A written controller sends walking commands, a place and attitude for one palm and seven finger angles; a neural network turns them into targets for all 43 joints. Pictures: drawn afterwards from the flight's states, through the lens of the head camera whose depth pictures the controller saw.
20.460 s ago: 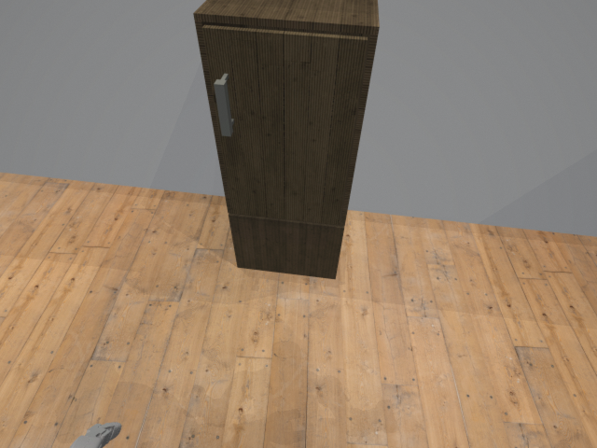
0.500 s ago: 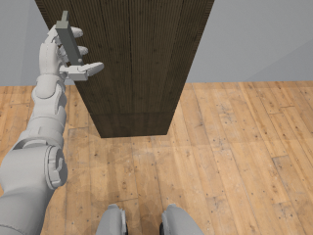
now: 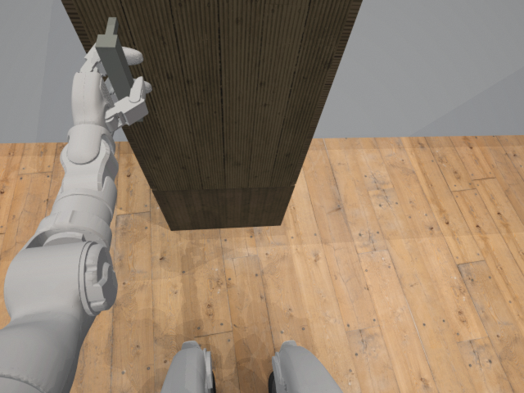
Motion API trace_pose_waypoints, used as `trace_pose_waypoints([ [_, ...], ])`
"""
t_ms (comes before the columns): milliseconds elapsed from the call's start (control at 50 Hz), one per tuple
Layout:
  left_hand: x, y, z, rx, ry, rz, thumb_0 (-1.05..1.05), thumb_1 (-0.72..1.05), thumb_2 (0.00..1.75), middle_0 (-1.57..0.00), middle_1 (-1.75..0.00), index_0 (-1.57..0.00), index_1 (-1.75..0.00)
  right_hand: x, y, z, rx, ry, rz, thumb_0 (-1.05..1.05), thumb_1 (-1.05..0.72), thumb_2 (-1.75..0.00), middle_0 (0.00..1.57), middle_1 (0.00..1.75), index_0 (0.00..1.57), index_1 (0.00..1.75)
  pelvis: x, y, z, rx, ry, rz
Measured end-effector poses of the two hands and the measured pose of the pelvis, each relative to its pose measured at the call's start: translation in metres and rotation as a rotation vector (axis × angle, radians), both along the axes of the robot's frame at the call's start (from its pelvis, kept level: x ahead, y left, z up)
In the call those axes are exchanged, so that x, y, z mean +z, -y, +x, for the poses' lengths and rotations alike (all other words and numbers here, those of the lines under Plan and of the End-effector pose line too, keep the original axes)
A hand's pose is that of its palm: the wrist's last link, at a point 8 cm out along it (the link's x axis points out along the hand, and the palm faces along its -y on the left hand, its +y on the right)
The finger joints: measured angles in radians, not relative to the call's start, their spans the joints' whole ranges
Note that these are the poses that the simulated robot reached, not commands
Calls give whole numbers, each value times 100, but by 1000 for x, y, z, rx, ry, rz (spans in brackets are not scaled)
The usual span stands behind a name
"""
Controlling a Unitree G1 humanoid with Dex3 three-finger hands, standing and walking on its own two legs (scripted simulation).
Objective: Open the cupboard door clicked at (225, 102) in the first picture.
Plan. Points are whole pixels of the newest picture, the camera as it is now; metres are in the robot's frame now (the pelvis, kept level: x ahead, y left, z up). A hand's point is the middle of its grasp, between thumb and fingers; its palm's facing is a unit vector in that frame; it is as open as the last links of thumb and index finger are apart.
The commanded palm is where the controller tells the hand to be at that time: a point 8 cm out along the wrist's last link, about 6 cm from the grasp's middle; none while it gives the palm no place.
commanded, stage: pull the door open along its arc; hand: left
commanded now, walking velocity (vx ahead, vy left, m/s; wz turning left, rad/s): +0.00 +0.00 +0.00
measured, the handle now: (124, 73) +0.58 +0.16 +0.09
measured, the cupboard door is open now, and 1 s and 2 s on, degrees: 0 44 42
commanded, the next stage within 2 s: open thumb and fingers to let go in 1.00 s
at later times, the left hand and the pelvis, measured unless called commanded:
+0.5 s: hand (155, 159) +0.42 +0.11 +0.09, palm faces +0.06 -1.00 +0.08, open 6.4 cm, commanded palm +0.37 +0.16 +0.09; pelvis +0.03 -0.01 +0.03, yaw -1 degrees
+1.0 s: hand (238, 233) +0.31 +0.01 +0.09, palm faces +0.25 -0.97 -0.01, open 6.5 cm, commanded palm +0.25 +0.04 +0.09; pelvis +0.01 -0.04 +0.03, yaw +3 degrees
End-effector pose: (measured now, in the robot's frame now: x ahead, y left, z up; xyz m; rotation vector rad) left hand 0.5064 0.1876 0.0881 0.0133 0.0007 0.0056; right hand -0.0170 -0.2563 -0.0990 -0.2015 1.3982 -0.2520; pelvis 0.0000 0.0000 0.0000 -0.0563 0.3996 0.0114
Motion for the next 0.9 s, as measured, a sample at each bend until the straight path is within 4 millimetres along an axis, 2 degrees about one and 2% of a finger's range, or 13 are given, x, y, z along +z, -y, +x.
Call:
trace_pose_waypoints([
  [100, 0, 0, -2, -5, 0, 0, 1, 71, 80, -36, -134, -34, -135, 2, 2, 4, -12, 16, 0, 1, -90, -90, 20, 30, 20, 30, 2, 1, 2, -8, 3, 4],
  [200, 0, 0, -11, -15, 0, -3, 1, 71, 76, -36, -134, -34, -135, 5, 2, 13, -22, 41, 13, 1, -90, -90, 20, 30, 20, 30, 7, 2, 7, -18, 15, 11],
  [300, 0, 3, -33, -30, 4, -5, 1, 70, 73, -35, -134, -34, -135, 9, 2, 33, -23, 91, 34, 1, -90, -90, 20, 30, 20, 30, 15, 4, 15, -27, 39, 20],
  [380, -1, 8, -61, -49, 12, -9, 1, 69, 71, -35, -134, -33, -135, 15, 2, 59, -5, 159, 53, 1, -90, -90, 20, 30, 20, 30, 22, 5, 21, -29, 64, 27],
  [440, -1, 16, -84, -54, 19, -27, 1, 68, 71, -34, -134, -32, -133, 21, 2, 83, 23, 225, 60, 1, -90, -90, 20, 30, 20, 30, 26, 6, 24, -28, 85, 31],
  [540, -4, 38, -121, 123, 31, -122, 4, 65, 72, -32, -134, -33, -130, 25, -1, 128, 114, 337, 74, 1, -90, -90, 20, 30, 19, 30, 27, 8, 24, -15, 109, 35],
  [660, -2, 70, -161, 288, 36, -120, 4, 65, 74, -32, -134, -33, -129, 27, -13, 173, 213, 457, 117, 1, -90, -90, 20, 30, 19, 30, 23, 13, 20, 2, 132, 44],
  [760, 1, 95, -186, 361, 30, -54, 3, 66, 76, -32, -132, -31, -130, 27, -23, 193, 266, 508, 151, 1, -90, -90, 20, 30, 19, 30, 20, 21, 15, 21, 155, 52],
  [900, 4, 117, -211, 318, -5, -8, 2, 66, 75, -30, -131, -30, -132, 33, -24, 197, 271, 547, 175, 1, -90, -90, 20, 30, 20, 30, 26, 33, 12, 37, 195, 62],
])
